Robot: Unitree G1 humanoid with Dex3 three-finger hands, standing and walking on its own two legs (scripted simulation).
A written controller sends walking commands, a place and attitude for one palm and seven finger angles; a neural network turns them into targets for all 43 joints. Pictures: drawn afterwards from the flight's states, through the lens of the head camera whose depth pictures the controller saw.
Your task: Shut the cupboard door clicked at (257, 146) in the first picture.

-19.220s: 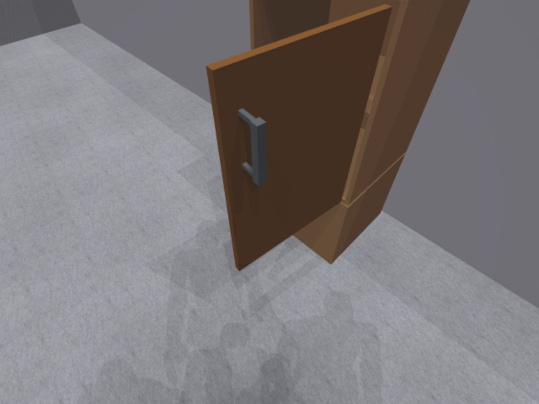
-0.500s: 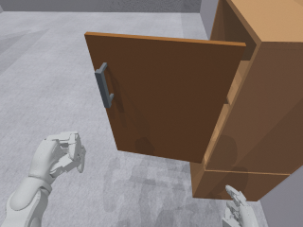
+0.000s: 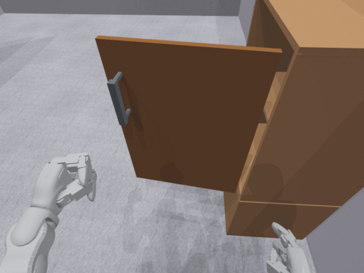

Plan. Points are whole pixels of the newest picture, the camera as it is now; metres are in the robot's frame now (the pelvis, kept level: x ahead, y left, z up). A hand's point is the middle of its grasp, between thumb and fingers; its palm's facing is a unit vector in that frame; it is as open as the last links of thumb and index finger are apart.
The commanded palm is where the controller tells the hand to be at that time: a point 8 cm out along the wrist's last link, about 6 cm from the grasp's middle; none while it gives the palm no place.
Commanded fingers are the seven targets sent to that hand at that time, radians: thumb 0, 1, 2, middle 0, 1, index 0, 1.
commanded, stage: bring the fist close to the handle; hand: left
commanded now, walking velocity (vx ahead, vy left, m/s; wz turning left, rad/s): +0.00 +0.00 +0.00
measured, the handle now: (121, 99) +0.51 +0.22 +0.11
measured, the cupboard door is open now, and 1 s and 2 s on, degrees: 83 83 72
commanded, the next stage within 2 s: push the door shut along its arc in 1.24 s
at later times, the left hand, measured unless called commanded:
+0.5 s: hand (107, 140) +0.36 +0.20 +0.11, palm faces -0.02 -1.00 -0.06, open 3.1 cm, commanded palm +0.34 +0.25 +0.11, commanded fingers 0.00 0.90 0.90 -1.30 -1.50 -1.30 -1.50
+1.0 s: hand (121, 117) +0.43 +0.19 +0.12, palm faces -0.06 -1.00 -0.02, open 3.2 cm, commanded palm +0.40 +0.24 +0.11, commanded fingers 0.00 0.90 0.90 -1.30 -1.50 -1.30 -1.50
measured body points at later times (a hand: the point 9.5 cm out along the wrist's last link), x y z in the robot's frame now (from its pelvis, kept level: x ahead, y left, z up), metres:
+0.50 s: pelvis +0.01 -0.01 +0.00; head +0.04 -0.03 +0.45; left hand +0.35 +0.26 +0.12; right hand +0.16 -0.27 -0.09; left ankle +0.00 +0.09 -0.72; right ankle +0.02 -0.08 -0.72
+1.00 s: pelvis +0.02 +0.01 +0.00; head +0.06 +0.00 +0.45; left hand +0.43 +0.25 +0.12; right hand +0.11 -0.26 -0.11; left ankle +0.00 +0.09 -0.72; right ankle +0.02 -0.08 -0.72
